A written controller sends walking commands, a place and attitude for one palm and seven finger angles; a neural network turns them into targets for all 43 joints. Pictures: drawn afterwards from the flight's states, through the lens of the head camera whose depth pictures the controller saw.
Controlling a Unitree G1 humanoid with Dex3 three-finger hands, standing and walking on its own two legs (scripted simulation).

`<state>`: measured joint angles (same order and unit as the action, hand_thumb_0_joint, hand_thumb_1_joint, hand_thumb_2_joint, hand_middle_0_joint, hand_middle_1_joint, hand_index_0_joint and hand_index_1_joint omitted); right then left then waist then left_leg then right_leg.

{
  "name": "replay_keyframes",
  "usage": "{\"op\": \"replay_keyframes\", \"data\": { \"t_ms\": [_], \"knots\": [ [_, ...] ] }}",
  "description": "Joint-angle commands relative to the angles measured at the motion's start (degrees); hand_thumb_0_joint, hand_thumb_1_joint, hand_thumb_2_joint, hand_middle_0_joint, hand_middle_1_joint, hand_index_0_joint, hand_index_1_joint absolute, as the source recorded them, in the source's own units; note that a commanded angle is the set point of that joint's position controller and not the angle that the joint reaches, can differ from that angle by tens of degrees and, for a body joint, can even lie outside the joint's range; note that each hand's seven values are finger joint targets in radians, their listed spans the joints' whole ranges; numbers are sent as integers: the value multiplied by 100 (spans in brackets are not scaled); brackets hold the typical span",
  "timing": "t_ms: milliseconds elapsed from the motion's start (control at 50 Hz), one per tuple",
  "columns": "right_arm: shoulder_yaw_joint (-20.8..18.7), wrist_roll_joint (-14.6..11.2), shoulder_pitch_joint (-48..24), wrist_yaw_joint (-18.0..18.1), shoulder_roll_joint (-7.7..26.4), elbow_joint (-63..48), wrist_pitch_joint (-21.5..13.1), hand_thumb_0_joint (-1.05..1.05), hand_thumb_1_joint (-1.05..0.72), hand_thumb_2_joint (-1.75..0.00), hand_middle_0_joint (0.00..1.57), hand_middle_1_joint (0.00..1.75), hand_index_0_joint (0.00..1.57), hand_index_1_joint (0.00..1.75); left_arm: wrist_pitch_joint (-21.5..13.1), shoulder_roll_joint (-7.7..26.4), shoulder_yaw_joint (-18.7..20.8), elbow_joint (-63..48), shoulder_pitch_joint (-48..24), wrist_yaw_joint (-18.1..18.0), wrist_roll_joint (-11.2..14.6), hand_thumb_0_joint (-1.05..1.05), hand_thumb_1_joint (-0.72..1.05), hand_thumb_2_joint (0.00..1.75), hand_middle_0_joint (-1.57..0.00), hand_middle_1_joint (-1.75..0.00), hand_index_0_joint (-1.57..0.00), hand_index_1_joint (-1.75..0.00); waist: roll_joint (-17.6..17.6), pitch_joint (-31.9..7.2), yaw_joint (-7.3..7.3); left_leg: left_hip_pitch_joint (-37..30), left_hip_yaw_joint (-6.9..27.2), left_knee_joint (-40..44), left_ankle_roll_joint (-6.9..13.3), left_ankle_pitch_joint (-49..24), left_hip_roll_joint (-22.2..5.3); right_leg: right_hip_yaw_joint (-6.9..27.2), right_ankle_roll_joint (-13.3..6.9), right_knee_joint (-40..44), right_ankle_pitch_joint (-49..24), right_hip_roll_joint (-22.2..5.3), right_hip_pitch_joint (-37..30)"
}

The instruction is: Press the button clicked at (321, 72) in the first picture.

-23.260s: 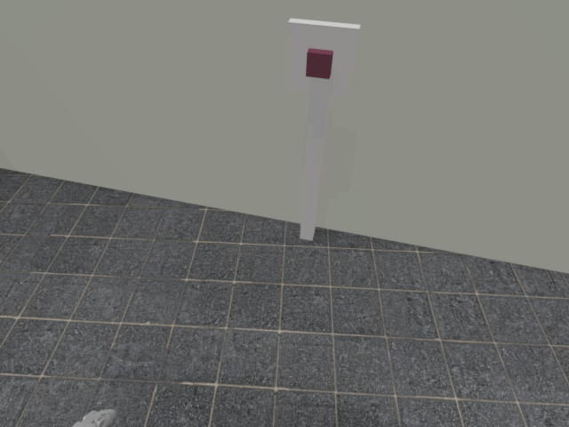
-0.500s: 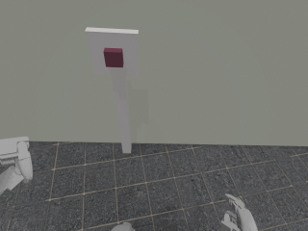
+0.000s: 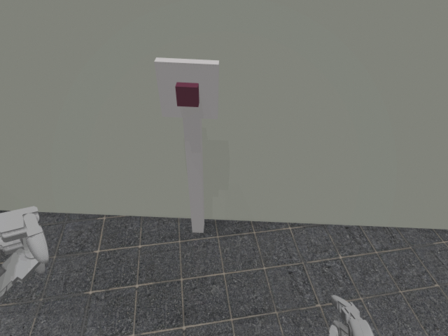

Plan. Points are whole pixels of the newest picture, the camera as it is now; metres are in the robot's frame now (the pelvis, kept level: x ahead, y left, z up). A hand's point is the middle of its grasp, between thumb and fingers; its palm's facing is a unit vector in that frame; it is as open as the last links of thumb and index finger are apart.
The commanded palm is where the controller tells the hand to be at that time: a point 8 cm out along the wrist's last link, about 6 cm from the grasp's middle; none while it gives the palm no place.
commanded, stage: stop stepping back and stand still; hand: left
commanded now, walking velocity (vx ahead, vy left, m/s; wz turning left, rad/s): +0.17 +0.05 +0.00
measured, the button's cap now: (187, 94) +0.77 +0.18 +0.06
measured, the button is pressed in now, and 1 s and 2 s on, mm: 0 0 0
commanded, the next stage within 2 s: let the arm hang, fingers relaxed in 0.28 s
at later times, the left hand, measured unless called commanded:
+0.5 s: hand (85, 274) +0.21 +0.26 +0.01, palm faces +0.21 -0.87 -0.45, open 3.0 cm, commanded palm none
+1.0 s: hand out of the picture -0.01 +0.23 -0.17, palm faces +0.08 -0.97 -0.24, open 5.9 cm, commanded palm none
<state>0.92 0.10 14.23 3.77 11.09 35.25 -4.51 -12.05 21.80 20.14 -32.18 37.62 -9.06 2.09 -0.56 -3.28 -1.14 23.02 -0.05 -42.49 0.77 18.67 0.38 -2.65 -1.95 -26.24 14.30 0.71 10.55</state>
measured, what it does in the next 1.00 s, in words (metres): steps on the spot: left foot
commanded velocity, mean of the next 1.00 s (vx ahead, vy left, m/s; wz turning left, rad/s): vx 0.02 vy -0.01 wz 0.00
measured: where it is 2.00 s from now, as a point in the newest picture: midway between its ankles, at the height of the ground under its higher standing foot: outside the picture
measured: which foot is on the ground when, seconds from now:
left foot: down 0.00-0.36, up 0.38-0.46, down 0.48-1.00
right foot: down 0.00-1.00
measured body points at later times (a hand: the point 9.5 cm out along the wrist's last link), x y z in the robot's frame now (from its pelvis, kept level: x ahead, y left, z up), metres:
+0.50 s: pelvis +0.02 +0.02 -0.01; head +0.02 -0.01 +0.43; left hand +0.20 +0.31 +0.04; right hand +0.17 -0.22 -0.14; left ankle +0.01 +0.13 -0.74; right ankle +0.03 -0.09 -0.74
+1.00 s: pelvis +0.01 +0.03 +0.01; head +0.02 +0.03 +0.46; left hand -0.02 +0.28 -0.15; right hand +0.04 -0.19 -0.15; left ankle +0.01 +0.13 -0.74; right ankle +0.03 -0.09 -0.74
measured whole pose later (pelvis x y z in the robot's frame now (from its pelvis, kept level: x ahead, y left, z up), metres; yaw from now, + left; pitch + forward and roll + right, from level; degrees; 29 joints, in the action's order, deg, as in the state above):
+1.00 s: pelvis +0.01 +0.03 +0.01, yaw +3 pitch -2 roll -1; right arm 0.2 0.9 15.7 1.9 9.9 60.1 1.4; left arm 1.1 11.1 0.4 62.6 17.1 -1.4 -0.6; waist -1.6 3.3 -0.3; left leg 9.8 -2.6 -24.9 2.0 13.0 0.7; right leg -4.4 0.5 -23.4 11.7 -2.0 9.4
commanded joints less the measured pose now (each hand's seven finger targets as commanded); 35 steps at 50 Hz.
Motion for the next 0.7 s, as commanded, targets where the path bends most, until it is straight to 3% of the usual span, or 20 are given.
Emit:
{"op": "replay_keyframes", "data": {
  "t_ms": [0,40,60,80,100,120,160,200,240,260,280,320,340,360,380,420,440,500,580,680],
  "knots": [
    [-277,19,-659,93,665,-730,-333,0,-90,-90,20,30,20,30,-186,661,299,-493,-1146,-97,-39,0,90,90,-130,-150,-130,-150,880,487,259,-527,69,280,111,239,-368,1302,-597,1286,2155,-1485,1278],
    [-299,26,-734,204,769,-724,-367,0,-90,-90,20,30,20,30,-170,652,145,-747,-1396,-117,-92,0,90,90,-130,-150,-130,-150,161,708,284,-1252,-130,1334,138,294,-221,725,-382,658,2324,-984,1673],
    [-306,50,-683,215,861,-784,-414,0,-90,-90,20,30,20,30,-215,617,165,-907,-1326,-120,-73,0,90,90,-130,-150,-130,-150,-640,708,269,-1254,676,2119,335,918,-554,471,-182,-189,1932,-562,1668],
    [-288,48,-674,193,908,-859,-455,0,-90,-90,20,30,20,30,-289,661,205,-1271,-1422,-142,-115,0,90,90,-130,-150,-130,-150,-1574,690,268,-1314,2058,2821,693,1597,-1319,158,100,-1138,1491,-107,1933],
    [-266,56,-627,147,796,-919,-518,0,-90,-90,20,30,20,30,-358,803,336,-1604,-1564,-173,-177,0,90,90,-130,-150,-130,-150,-1755,577,254,-1193,2767,3198,992,1622,-1755,66,189,-2044,1399,85,1930],
    [-257,77,-609,141,667,-842,-572,0,-90,-90,20,30,20,30,-419,1125,616,-1594,-1500,-165,-147,0,90,90,-130,-150,-130,-150,-1304,437,245,-965,2923,3384,1074,1889,-1873,264,184,-2622,1525,-10,1846],
    [-230,93,-638,65,572,-829,-680,0,-90,-90,20,30,20,30,-383,1086,708,-1707,-945,-159,-125,0,90,90,-130,-150,-130,-150,-898,312,166,-762,2489,3185,1044,1070,-1698,428,171,-2542,1319,-184,1514],
    [-230,29,-670,-20,631,-814,-726,0,-90,-90,20,30,20,30,-328,882,635,-1669,-345,-150,-80,0,90,90,-130,-150,-130,-150,-935,100,76,-650,1336,2742,755,114,-1320,111,228,-1373,1071,-149,740],
    [-213,2,-689,-42,663,-849,-695,0,-90,-90,20,30,20,30,-303,796,623,-1490,82,-129,-57,0,90,90,-130,-150,-130,-150,-1089,19,75,-123,686,2426,445,205,-968,-203,232,-368,457,-27,-206],
    [-211,13,-687,-47,661,-855,-631,0,-90,-90,20,30,20,30,-302,814,652,-1311,153,-117,-71,0,90,90,-130,-150,-130,-150,-819,97,101,199,506,2248,324,358,-791,-95,189,43,282,-59,-543],
    [-234,21,-712,-44,651,-883,-571,0,-90,-90,20,30,20,30,-320,859,711,-1196,120,-100,-64,0,90,90,-130,-150,-130,-150,-360,177,135,334,314,1850,193,307,-583,393,70,489,233,-277,-577],
    [-291,71,-673,-47,684,-897,-437,0,-90,-90,20,30,20,30,-293,906,834,-924,-9,-86,17,0,90,90,-130,-150,-130,-150,430,312,220,265,92,856,-15,82,-201,1843,-394,1222,628,-1226,54],
    [-282,39,-618,-52,654,-818,-430,0,-90,-90,20,30,20,30,-304,954,830,-972,-278,-93,45,0,90,90,-130,-150,-130,-150,711,167,242,-49,55,610,-44,180,-148,2016,-479,1320,1014,-1435,320],
    [-587,38,-552,-567,1307,481,-518,0,-90,-90,20,30,20,30,688,186,-1258,3468,-991,677,-611,0,90,90,-130,-150,-130,-150,794,280,435,331,78,-559,-82,-50,-494,1314,-639,198,-1643,-2004,793],
    [-590,-11,-55,-529,933,472,-174,0,-90,-90,20,30,20,30,1026,-115,-1240,3626,-1066,765,-491,0,90,90,-126,-146,-126,-146,824,-146,422,-82,259,-449,-115,381,-455,1130,-759,-85,-2062,-1625,702],
    [-434,12,119,-493,696,409,77,0,-90,-90,20,30,20,30,1110,-362,-1386,3881,-1265,810,-443,0,90,90,-119,-138,-119,-138,1139,-183,382,-190,133,144,-64,-217,-330,617,-510,-478,-2034,-1318,603],
    [-391,35,155,-489,715,348,169,0,-90,-90,20,30,20,30,1130,-350,-1452,4127,-1387,828,-415,0,90,90,-115,-134,-115,-134,1297,-170,351,-276,144,446,26,-804,-285,381,-365,-589,-2174,-1168,471],
    [-377,162,-98,-388,895,326,270,0,-90,-90,20,30,20,30,1173,-309,-1573,5061,-1622,833,-409,0,90,90,-104,-122,-104,-122,1646,-140,151,-641,351,752,194,-2155,-499,358,-79,-495,-2551,-971,322],
    [-258,175,-96,-293,825,844,337,0,-90,-90,20,30,20,30,1239,-255,-1648,6473,-2003,778,-322,0,90,90,-90,-106,-90,-106,-245,-128,113,-828,533,1419,255,-3135,-668,231,70,-528,-1744,-685,-120],
    [-222,160,41,-213,548,1353,399,0,-90,-90,20,30,20,30,1211,-455,-1673,7729,-1918,739,-280,0,90,90,-71,-86,-71,-86,-1204,-163,76,-1026,360,1748,176,-2242,-614,231,-56,40,-1198,-637,-467]
  ]
}}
